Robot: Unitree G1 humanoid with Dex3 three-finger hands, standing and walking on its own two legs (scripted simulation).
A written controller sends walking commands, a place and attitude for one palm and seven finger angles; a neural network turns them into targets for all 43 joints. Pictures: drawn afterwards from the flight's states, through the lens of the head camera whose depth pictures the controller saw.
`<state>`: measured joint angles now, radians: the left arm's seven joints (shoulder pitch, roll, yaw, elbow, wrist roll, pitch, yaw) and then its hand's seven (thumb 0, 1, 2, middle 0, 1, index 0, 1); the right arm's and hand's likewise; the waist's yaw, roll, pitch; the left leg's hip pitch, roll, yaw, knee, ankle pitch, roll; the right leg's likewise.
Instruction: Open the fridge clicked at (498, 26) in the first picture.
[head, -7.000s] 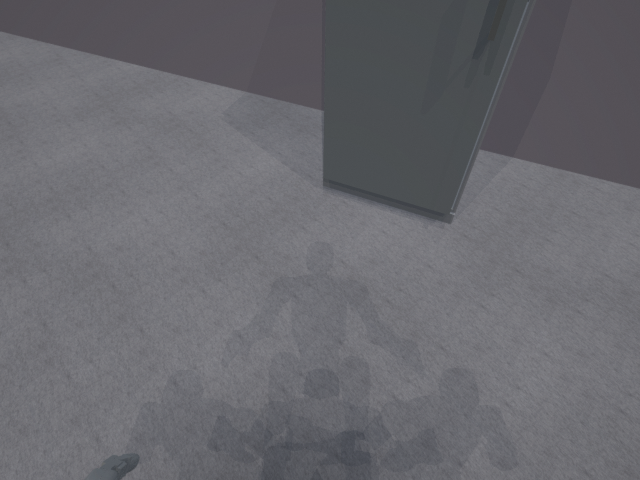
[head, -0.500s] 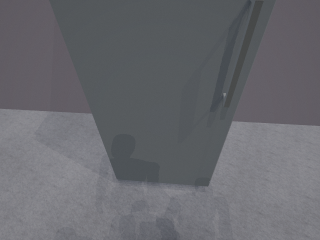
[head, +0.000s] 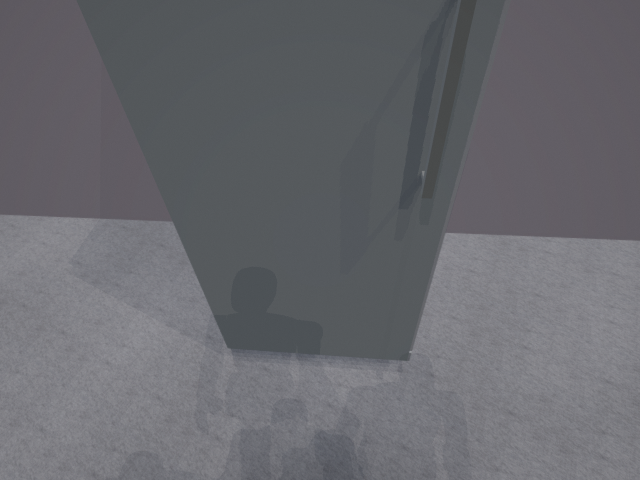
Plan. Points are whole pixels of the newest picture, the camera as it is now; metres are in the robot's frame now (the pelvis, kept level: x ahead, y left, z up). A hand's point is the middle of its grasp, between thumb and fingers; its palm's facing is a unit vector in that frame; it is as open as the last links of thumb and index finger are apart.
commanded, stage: come to a stop and stand still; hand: right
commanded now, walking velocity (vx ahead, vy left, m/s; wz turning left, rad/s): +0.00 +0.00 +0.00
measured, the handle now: (442, 103) +0.58 -0.15 +0.20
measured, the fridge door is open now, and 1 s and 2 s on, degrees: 0 0 0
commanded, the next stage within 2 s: look again from close up in 0.34 s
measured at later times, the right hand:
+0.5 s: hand out of the picture -0.02 -0.18 -0.16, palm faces -0.01 +0.98 -0.19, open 7.4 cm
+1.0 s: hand out of the picture +0.03 -0.14 -0.16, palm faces -0.03 +0.98 -0.19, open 7.4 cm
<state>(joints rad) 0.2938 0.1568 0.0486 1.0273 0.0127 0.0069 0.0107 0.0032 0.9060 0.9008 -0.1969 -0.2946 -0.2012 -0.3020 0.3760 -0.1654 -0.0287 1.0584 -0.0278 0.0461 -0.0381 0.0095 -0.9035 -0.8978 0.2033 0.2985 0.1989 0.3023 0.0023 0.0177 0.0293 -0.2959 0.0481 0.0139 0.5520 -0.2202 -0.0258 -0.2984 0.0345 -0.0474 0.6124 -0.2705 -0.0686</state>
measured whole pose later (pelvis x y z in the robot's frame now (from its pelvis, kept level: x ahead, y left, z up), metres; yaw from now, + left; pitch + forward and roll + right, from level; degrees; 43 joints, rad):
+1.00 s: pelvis +0.02 +0.02 +0.02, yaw +2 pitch -1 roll +0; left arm 0.25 0.16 0.01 1.12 0.01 -0.01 0.01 0.00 0.91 0.90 -0.20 -0.29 -0.20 -0.30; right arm 0.29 -0.15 0.01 1.08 -0.02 -0.02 -0.04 0.01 -0.91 -0.90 0.20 0.30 0.20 0.30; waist 0.01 0.01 0.04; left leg -0.19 0.03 0.01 0.41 -0.20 -0.03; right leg -0.20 0.03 -0.07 0.42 -0.20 -0.05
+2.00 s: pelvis +0.05 +0.02 +0.02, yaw +1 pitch -1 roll +0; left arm 0.21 0.21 0.00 1.13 0.01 -0.02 0.02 0.00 0.90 0.90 -0.20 -0.29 -0.20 -0.30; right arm 0.23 -0.21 0.01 1.11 -0.02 -0.01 -0.03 0.01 -0.90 -0.90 0.20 0.30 0.20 0.30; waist 0.00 0.01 0.05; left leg -0.11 0.04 0.02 0.35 -0.22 -0.04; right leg -0.12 0.05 -0.06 0.35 -0.21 -0.06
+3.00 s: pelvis +0.03 +0.07 -0.02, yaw +0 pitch +6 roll +1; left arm 0.26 0.23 -0.05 0.60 -0.04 -0.26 0.09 0.01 0.90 0.90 -0.20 -0.30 -0.21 -0.30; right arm 0.25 -0.39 -0.39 0.12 0.40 -0.17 0.45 0.01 -0.19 -0.59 0.26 0.76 0.25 0.76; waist 0.01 -0.04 -0.07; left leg -0.49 -0.03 0.08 0.78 -0.40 0.04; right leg -0.53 -0.04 0.01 0.83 -0.40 0.01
